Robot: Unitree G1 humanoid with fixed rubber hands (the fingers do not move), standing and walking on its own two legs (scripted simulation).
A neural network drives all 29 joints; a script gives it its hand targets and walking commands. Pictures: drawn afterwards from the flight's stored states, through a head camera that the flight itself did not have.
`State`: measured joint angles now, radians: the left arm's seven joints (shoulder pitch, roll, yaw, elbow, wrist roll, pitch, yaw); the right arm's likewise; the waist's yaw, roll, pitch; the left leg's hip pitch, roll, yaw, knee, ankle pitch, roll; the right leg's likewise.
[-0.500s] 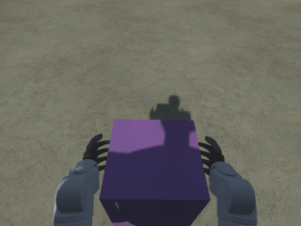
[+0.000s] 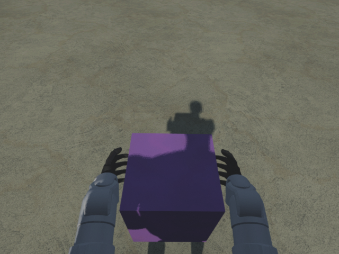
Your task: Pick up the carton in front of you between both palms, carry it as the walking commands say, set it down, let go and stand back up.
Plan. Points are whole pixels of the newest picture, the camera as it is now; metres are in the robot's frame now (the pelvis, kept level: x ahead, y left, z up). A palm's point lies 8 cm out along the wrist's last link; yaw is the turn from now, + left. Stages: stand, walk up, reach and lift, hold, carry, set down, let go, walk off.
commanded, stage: carry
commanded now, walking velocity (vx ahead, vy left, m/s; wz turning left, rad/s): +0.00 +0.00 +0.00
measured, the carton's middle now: (170, 190) +0.30 +0.00 -0.06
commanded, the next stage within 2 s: hold in 0.80 s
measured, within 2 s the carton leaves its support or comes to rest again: neither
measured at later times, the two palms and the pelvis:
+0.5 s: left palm (103, 180) +0.28 +0.16 +0.04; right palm (230, 181) +0.28 -0.14 +0.04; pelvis -0.01 +0.01 +0.00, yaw +0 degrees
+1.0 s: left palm (81, 198) +0.23 +0.20 +0.04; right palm (212, 178) +0.28 -0.10 +0.04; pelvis -0.02 +0.00 +0.01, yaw +10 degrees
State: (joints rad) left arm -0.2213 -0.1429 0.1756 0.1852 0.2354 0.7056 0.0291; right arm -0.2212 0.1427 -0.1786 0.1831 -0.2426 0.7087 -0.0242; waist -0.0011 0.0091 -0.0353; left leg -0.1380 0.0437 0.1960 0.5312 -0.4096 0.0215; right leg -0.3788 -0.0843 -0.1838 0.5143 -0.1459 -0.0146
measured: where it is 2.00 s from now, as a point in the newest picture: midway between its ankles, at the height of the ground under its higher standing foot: outside the picture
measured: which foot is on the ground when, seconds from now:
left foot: down 0.00-1.00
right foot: down 0.00-1.00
